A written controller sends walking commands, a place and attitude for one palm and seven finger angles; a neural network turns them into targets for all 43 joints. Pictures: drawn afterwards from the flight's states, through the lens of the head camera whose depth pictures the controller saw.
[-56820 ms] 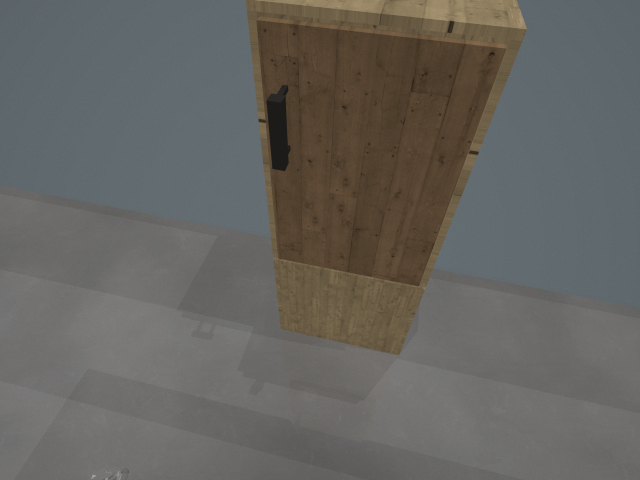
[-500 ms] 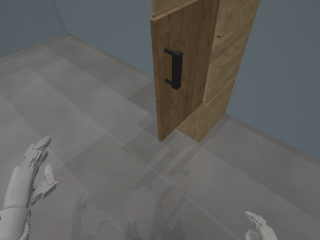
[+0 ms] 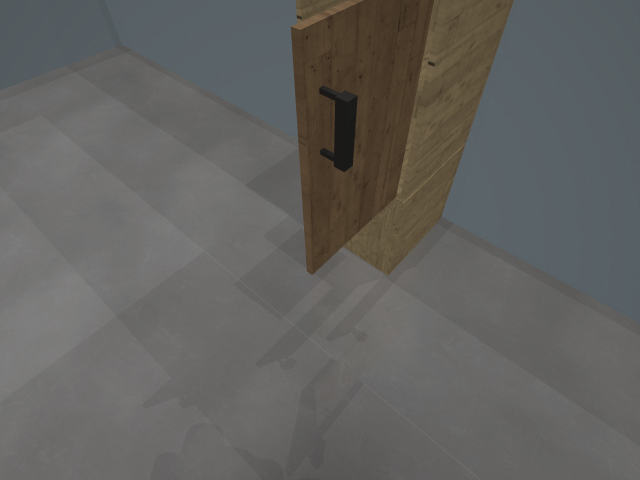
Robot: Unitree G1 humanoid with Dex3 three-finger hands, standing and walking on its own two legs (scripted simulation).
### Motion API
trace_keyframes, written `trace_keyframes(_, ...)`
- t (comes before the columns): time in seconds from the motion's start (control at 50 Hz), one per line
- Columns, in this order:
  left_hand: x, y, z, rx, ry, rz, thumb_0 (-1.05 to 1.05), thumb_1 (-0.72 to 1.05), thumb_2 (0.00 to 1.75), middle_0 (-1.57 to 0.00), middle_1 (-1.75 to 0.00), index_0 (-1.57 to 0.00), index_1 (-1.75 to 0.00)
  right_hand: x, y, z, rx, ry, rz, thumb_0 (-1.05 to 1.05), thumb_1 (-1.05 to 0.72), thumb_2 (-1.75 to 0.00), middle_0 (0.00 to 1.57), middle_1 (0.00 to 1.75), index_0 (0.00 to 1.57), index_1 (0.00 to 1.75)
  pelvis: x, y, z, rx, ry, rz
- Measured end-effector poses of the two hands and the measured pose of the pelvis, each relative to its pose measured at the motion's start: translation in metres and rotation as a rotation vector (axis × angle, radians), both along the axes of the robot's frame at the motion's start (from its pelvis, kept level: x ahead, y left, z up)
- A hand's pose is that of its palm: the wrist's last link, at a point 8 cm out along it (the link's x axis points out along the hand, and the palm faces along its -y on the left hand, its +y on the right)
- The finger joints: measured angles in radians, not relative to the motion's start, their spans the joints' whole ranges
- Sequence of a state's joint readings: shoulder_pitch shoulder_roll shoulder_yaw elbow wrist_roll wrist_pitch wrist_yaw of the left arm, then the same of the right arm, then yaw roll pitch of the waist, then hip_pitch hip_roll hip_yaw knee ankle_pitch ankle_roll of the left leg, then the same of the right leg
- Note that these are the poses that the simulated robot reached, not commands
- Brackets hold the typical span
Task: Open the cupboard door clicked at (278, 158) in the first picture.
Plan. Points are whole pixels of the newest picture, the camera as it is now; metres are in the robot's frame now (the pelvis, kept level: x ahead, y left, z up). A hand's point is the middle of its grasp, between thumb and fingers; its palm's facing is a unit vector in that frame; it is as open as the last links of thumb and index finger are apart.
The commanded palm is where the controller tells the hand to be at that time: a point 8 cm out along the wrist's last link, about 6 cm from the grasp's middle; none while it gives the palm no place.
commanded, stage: let the arm hang, fingers relaxed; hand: left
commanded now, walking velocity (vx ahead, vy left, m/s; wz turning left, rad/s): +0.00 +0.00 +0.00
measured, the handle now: (335, 129) +0.64 +0.01 +0.08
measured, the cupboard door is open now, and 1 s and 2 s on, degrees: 90 90 90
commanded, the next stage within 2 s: look to check the result in 0.52 s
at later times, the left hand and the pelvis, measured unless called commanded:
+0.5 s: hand out of the picture +0.00 +0.15 -0.17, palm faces +0.03 -0.99 -0.17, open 7.3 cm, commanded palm none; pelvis +0.02 -0.01 +0.00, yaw -1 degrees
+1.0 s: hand out of the picture +0.02 +0.15 -0.17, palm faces +0.03 -0.98 -0.19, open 7.4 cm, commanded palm none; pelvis +0.03 -0.01 +0.00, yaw -1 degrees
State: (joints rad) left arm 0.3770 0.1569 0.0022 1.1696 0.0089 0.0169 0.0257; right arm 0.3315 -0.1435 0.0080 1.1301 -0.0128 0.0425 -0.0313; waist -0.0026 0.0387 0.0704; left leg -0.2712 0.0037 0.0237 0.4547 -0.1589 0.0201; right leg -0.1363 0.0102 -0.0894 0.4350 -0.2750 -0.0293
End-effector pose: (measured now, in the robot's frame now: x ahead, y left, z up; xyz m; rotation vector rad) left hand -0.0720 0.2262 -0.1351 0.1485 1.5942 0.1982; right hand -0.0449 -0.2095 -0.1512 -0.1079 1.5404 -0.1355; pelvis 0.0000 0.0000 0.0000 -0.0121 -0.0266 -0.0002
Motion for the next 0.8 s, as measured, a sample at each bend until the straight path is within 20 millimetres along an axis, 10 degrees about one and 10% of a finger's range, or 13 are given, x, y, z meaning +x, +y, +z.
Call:
trace_keyframes(0.34,0.066,-0.033,-0.010,-0.051,-0.173,-0.031,0.00,0.91,0.89,-0.20,-0.30,-0.20,-0.30,0.027,0.010,-0.005,0.029,-0.082,-0.022,0.01,-0.92,-0.90,0.20,0.30,0.20,0.30,0.010,-0.005,0.000,0.012,-0.007,-0.010)
trace_keyframes(0.8,0.072,-0.024,-0.005,-0.021,-0.134,-0.024,0.00,0.91,0.90,-0.20,-0.30,-0.20,-0.30,0.050,-0.008,-0.001,-0.002,-0.080,-0.007,0.00,-0.91,-0.90,0.19,0.30,0.20,0.30,0.026,-0.011,0.002,0.015,-0.001,-0.011)
